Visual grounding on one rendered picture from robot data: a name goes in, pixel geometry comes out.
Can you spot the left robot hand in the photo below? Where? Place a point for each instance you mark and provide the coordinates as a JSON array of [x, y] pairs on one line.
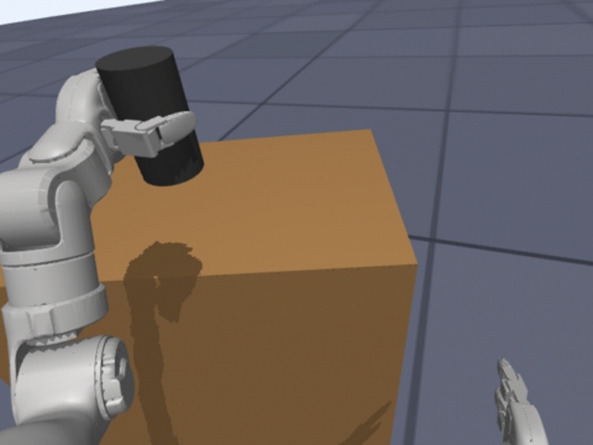
[[84, 98]]

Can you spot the right robot hand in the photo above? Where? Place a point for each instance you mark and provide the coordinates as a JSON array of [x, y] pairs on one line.
[[518, 420]]

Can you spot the left robot arm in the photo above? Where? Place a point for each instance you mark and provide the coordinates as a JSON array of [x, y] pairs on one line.
[[62, 393]]

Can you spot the can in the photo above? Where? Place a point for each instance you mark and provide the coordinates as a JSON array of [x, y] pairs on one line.
[[142, 83]]

